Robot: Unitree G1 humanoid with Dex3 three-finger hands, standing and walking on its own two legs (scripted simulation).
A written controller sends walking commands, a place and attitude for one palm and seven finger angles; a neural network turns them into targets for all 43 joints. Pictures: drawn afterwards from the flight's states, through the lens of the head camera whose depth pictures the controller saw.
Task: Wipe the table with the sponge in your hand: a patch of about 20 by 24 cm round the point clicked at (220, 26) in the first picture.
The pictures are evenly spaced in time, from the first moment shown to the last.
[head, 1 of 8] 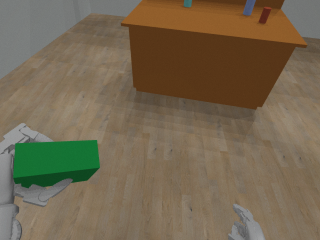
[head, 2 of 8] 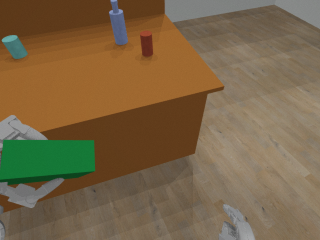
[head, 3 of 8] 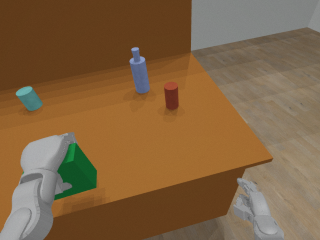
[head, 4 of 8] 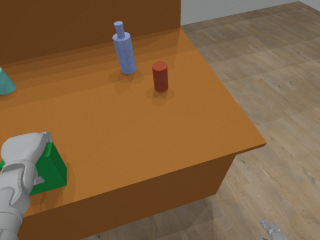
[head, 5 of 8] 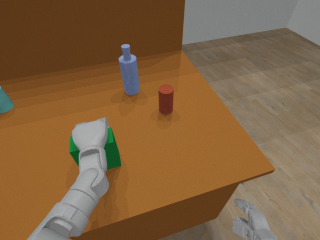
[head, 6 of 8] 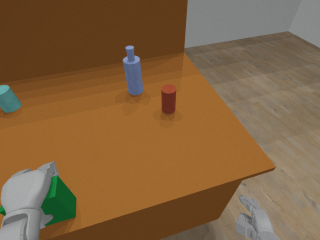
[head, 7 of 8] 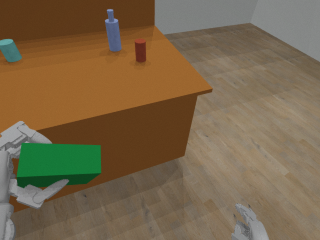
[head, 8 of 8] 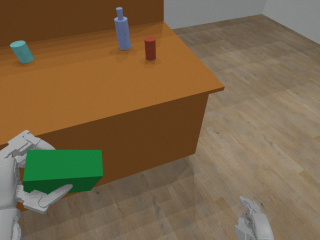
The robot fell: no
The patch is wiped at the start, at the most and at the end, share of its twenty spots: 0.00 0.95 0.95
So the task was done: yes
